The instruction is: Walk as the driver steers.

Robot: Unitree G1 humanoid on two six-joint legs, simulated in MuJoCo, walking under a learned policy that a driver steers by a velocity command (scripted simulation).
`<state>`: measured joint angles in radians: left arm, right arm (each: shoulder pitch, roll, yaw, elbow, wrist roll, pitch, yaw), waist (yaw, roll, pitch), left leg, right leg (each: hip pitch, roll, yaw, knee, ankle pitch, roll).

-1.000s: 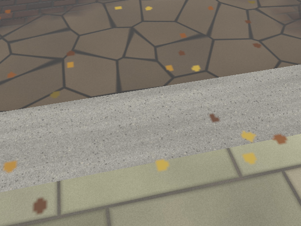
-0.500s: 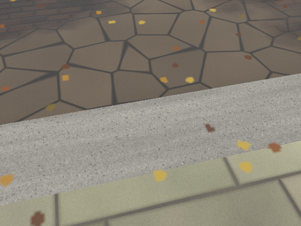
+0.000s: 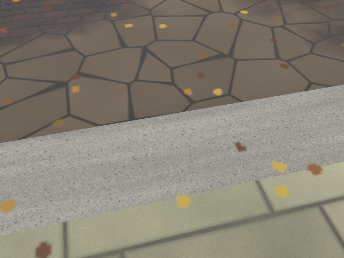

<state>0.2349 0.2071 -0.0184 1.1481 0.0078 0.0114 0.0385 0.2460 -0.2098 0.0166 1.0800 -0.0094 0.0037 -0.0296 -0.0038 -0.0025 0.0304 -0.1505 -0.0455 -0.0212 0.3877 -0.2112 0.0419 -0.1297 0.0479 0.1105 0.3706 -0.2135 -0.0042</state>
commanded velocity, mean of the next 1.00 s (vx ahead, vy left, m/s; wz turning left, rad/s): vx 0.26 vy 0.00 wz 0.00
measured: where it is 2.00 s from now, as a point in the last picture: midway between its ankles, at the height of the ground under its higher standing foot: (169, 195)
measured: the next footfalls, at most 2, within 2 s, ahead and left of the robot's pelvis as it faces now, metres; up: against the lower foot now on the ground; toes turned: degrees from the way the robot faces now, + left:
left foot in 1.02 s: +0.44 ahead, +0.03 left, +0.00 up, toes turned +3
right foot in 1.54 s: +0.76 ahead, -0.10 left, +0.00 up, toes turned +15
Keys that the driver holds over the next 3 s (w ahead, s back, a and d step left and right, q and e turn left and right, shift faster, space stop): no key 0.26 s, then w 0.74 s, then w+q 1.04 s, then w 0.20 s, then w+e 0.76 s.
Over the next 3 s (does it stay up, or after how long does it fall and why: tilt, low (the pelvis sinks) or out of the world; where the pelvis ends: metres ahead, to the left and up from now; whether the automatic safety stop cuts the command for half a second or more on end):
stays up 1.22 0.31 -0.01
